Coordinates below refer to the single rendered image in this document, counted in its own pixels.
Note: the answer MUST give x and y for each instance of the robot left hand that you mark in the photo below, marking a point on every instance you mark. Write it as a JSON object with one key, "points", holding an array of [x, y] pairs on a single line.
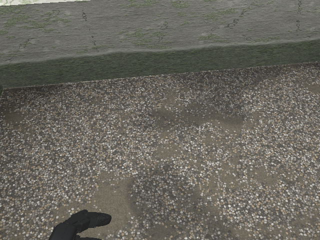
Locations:
{"points": [[78, 223]]}

